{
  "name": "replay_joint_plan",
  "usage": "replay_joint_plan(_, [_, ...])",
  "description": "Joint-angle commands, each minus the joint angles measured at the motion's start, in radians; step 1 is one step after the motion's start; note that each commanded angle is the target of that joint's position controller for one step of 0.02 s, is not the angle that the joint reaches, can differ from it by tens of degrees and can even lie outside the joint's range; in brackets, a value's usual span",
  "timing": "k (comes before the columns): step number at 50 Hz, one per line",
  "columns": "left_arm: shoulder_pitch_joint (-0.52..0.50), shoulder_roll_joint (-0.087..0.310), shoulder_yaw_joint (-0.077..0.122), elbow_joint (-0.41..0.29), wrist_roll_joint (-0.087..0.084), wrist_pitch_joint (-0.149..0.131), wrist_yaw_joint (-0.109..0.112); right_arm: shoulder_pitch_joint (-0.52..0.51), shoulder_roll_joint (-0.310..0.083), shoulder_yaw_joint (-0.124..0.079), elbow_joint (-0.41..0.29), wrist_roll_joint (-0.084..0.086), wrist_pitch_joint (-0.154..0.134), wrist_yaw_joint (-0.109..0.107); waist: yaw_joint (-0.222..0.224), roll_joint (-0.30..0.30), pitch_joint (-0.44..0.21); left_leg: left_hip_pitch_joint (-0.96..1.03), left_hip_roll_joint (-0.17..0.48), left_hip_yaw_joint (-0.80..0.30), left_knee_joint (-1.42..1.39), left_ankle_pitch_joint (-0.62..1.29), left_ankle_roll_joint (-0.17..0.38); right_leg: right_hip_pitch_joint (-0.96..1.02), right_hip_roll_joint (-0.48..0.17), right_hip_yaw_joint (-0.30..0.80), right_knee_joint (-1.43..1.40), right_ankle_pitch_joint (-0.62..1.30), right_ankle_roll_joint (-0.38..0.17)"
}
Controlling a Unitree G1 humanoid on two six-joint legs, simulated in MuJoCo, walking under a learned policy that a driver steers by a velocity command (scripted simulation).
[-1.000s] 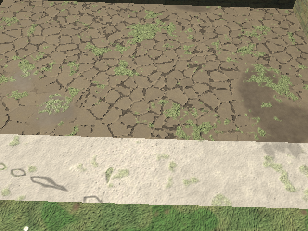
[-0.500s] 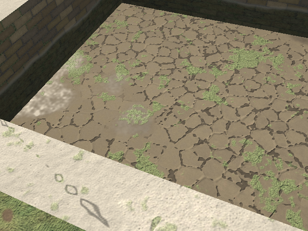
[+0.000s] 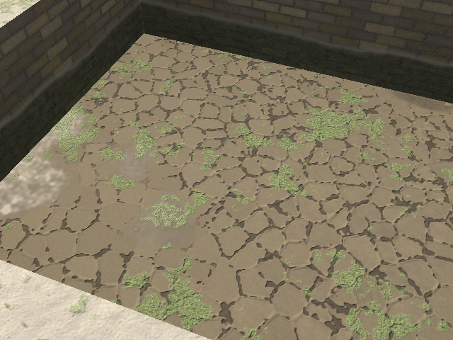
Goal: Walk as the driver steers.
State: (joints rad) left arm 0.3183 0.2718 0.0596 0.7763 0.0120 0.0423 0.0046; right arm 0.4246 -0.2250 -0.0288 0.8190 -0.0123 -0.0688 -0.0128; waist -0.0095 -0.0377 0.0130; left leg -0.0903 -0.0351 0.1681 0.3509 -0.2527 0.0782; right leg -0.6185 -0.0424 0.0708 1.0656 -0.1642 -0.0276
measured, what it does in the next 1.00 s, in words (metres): walks ahead, turning right: right foot, then left foot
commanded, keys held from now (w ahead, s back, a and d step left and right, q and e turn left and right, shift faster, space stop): w+e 0.66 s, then w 0.04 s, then w+q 0.30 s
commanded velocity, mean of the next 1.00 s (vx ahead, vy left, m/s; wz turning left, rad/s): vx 0.50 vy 0.00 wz -0.37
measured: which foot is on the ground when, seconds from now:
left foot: down 0.00-0.24, up 0.26-0.76, down 0.78-1.00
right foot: up 0.00-0.24, down 0.26-1.00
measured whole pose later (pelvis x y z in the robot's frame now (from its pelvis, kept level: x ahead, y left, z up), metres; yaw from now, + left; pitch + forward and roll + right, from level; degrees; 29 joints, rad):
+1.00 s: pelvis +0.23 -0.04 -0.01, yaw -22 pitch -1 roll +0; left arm 0.02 0.18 -0.03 0.57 0.05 0.06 -0.01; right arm 0.23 -0.20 0.04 0.67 0.00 0.06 0.00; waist -0.03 -0.01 0.03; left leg -0.29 -0.10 -0.05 0.58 -0.26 0.06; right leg -0.28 0.05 0.02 0.60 -0.29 -0.02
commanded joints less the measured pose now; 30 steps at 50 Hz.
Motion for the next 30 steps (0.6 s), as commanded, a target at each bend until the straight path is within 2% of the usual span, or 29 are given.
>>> replay_joint_plan(1, [-0.048, 0.021, 0.005, -0.089, 0.014, -0.001, 0.0, -0.008, -0.111, -0.026, -0.054, 0.007, -0.023, -0.008, 0.016, 0.11, 0.074, -0.039, 0.285, -0.122, -0.122, 0.367, 0.066, -0.09, -0.017, -0.006, -0.077, 0.123, -0.015])
replay_joint_plan(3, [-0.115, -0.001, -0.007, -0.123, 0.02, 0.007, -0.011, 0.025, -0.109, -0.028, -0.041, 0.012, -0.016, -0.012, -0.003, 0.117, 0.079, -0.029, 0.285, -0.087, -0.081, 0.405, 0.067, -0.088, -0.016, -0.057, -0.17, 0.15, -0.033])
replay_joint_plan(6, [-0.168, -0.011, -0.013, -0.162, 0.03, 0.006, -0.025, 0.077, -0.12, -0.028, -0.031, 0.004, 0.002, -0.016, -0.025, 0.121, 0.074, 0.006, 0.322, -0.067, -0.007, 0.466, 0.073, -0.084, -0.005, -0.124, -0.208, 0.087, -0.066])
replay_joint_plan(7, [-0.189, -0.012, -0.014, -0.173, 0.025, 0.001, -0.022, 0.076, -0.111, -0.024, -0.03, 0.002, 0.011, -0.017, -0.029, 0.111, 0.076, 0.009, 0.314, -0.038, 0.034, 0.482, 0.067, -0.076, -0.001, -0.134, -0.243, 0.079, -0.079])
replay_joint_plan(8, [-0.23, -0.014, -0.016, -0.188, 0.017, -0.003, -0.024, 0.074, -0.123, -0.024, -0.033, -0.005, 0.023, -0.02, -0.044, 0.112, 0.085, 0.005, 0.305, -0.028, 0.05, 0.491, 0.06, -0.069, 0.014, -0.166, -0.263, 0.027, -0.085])
replay_joint_plan(9, [-0.229, -0.011, -0.015, -0.201, 0.013, -0.01, -0.034, 0.07, -0.124, -0.023, -0.03, -0.007, 0.031, -0.027, -0.037, 0.114, 0.074, -0.007, 0.307, -0.015, 0.08, 0.555, 0.051, -0.021, 0.032, -0.176, -0.285, 0.002, -0.097])
replay_joint_plan(10, [-0.199, -0.007, -0.012, -0.203, 0.007, -0.011, -0.039, 0.05, -0.147, -0.025, -0.036, -0.01, 0.036, -0.034, -0.011, 0.147, 0.05, -0.021, 0.311, 0.004, 0.121, 0.631, 0.043, 0.055, 0.055, -0.193, -0.3, -0.084, -0.112])
replay_joint_plan(11, [-0.13, -0.005, -0.007, -0.191, -0.007, -0.015, -0.039, 0.028, -0.183, -0.035, -0.045, -0.012, 0.047, -0.042, 0.02, 0.171, 0.012, -0.029, 0.3, 0.03, 0.238, 0.839, 0.029, 0.162, 0.092, -0.204, -0.318, -0.152, -0.132])
replay_joint_plan(12, [0.005, 0.021, 0.007, -0.156, -0.009, -0.024, -0.035, 0.001, -0.209, -0.04, -0.057, -0.012, 0.054, -0.045, 0.084, 0.158, -0.076, -0.055, 0.285, 0.044, 0.426, 0.913, 0.015, 0.327, 0.133, -0.184, -0.351, -0.176, -0.159])
replay_joint_plan(13, [0.171, 0.07, 0.027, -0.125, -0.004, -0.039, -0.02, -0.061, -0.225, -0.047, -0.071, 0.009, 0.054, -0.043, 0.205, 0.07, -0.162, -0.208, 0.228, 0.07, 0.79, 0.759, -0.034, 0.566, 0.067, -0.01, -0.537, -0.092, -0.205])
replay_joint_plan(14, [0.123, 0.215, 0.049, -0.135, -0.025, -0.04, -0.006, -0.037, -0.085, -0.02, -0.138, 0.006, 0.055, -0.023, 0.097, -0.201, -0.241, -0.534, 0.044, 0.04, 1.163, -0.258, -0.081, 0.784, -0.24, 0.436, -0.629, 0.097, -0.271])
replay_joint_plan(15, [0.134, 0.261, 0.068, -0.149, -0.058, -0.021, -0.006, -0.167, -0.152, -0.032, -0.217, 0.004, 0.062, -0.022, 0.161, -0.206, -0.361, -0.72, -0.019, -0.203, 1.239, -0.222, -0.094, 0.857, -0.279, 0.685, -0.709, 0.137, -0.352])
replay_joint_plan(16, [0.091, 0.197, 0.053, -0.14, -0.04, -0.007, 0.008, -0.223, -0.174, -0.032, -0.235, 0.016, 0.061, -0.031, 0.124, -0.118, -0.249, -0.792, 0.045, -0.247, 1.213, -0.139, -0.094, 0.771, -0.286, 0.571, -0.704, 0.09, -0.32])
replay_joint_plan(17, [0.039, 0.129, 0.029, -0.139, -0.024, 0.001, 0.017, -0.226, -0.162, -0.025, -0.225, 0.019, 0.059, -0.042, 0.079, -0.041, -0.117, -0.767, 0.075, -0.225, 1.165, -0.084, -0.101, 0.584, -0.257, 0.461, -0.694, 0.129, -0.293])
replay_joint_plan(18, [-0.011, 0.08, 0.009, -0.152, -0.012, -0.002, 0.015, -0.193, -0.138, -0.021, -0.206, 0.007, 0.07, -0.05, 0.019, 0.006, -0.071, -0.7, 0.097, -0.222, 1.101, -0.072, -0.108, 0.449, -0.195, 0.39, -0.687, 0.142, -0.246])
replay_joint_plan(19, [-0.055, 0.039, -0.008, -0.164, -0.012, -0.014, 0.011, -0.17, -0.107, -0.014, -0.206, -0.013, 0.1, -0.051, -0.027, -0.012, -0.054, -0.635, 0.107, -0.227, 1.037, -0.079, -0.124, 0.34, -0.144, 0.341, -0.69, 0.183, -0.218])
replay_joint_plan(20, [-0.08, 0.029, -0.017, -0.173, -0.006, -0.032, 0.005, -0.151, -0.101, -0.017, -0.2, -0.019, 0.124, -0.047, -0.049, -0.023, -0.059, -0.576, 0.104, -0.229, 0.985, -0.059, -0.135, 0.271, -0.108, 0.305, -0.71, 0.167, -0.199])
replay_joint_plan(21, [-0.086, 0.049, -0.015, -0.176, -0.006, -0.048, -0.003, -0.156, -0.106, -0.02, -0.202, -0.026, 0.14, -0.044, -0.06, -0.03, -0.065, -0.551, 0.09, -0.216, 0.955, -0.036, -0.14, 0.237, -0.084, 0.299, -0.722, 0.172, -0.194])
replay_joint_plan(23, [-0.073, 0.085, -0.006, -0.176, -0.014, -0.066, -0.012, -0.188, -0.109, -0.025, -0.207, -0.025, 0.157, -0.046, -0.062, -0.027, -0.07, -0.547, 0.081, -0.212, 0.884, 0.018, -0.146, 0.226, -0.053, 0.296, -0.737, 0.134, -0.183])
replay_joint_plan(24, [-0.063, 0.091, -0.004, -0.182, -0.017, -0.066, -0.014, -0.214, -0.108, -0.025, -0.21, -0.022, 0.161, -0.048, -0.053, -0.022, -0.066, -0.564, 0.081, -0.214, 0.844, 0.043, -0.147, 0.239, -0.045, 0.306, -0.742, 0.097, -0.173])
replay_joint_plan(25, [-0.065, 0.096, -0.001, -0.191, -0.017, -0.06, -0.015, -0.253, -0.122, -0.029, -0.213, -0.011, 0.157, -0.052, -0.036, -0.019, -0.054, -0.596, 0.081, -0.216, 0.796, 0.079, -0.154, 0.269, -0.038, 0.321, -0.731, 0.099, -0.155])
replay_joint_plan(26, [-0.049, 0.096, 0.0, -0.197, -0.019, -0.054, -0.015, -0.279, -0.12, -0.028, -0.216, -0.01, 0.155, -0.054, -0.02, -0.019, -0.058, -0.616, 0.08, -0.22, 0.754, 0.096, -0.157, 0.304, -0.034, 0.332, -0.721, 0.095, -0.141])
replay_joint_plan(27, [-0.01, 0.103, 0.002, -0.195, -0.021, -0.041, -0.009, -0.324, -0.119, -0.026, -0.223, -0.017, 0.154, -0.047, 0.013, -0.023, -0.067, -0.65, 0.068, -0.211, 0.731, 0.076, -0.161, 0.361, -0.038, 0.37, -0.728, 0.053, -0.127])
replay_joint_plan(28, [0.003, 0.106, 0.004, -0.201, -0.021, -0.031, -0.004, -0.356, -0.115, -0.025, -0.232, -0.014, 0.152, -0.044, 0.029, -0.027, -0.062, -0.682, 0.07, -0.225, 0.695, 0.084, -0.162, 0.403, -0.042, 0.393, -0.724, 0.013, -0.12])
replay_joint_plan(29, [-0.007, 0.084, -0.002, -0.215, -0.029, -0.016, 0.002, -0.351, -0.119, -0.023, -0.225, -0.018, 0.144, -0.044, 0.05, -0.041, -0.054, -0.698, 0.087, -0.243, 0.642, 0.11, -0.173, 0.439, -0.024, 0.382, -0.719, 0.047, -0.106])
replay_joint_plan(30, [-0.122, 0.055, -0.023, -0.25, -0.035, -0.013, 0.013, -0.398, -0.078, -0.003, -0.249, -0.025, 0.141, -0.042, 0.014, -0.021, -0.046, -0.5, 0.051, -0.226, 0.518, 0.149, -0.192, 0.291, 0.019, 0.263, -0.682, 0.253, -0.079])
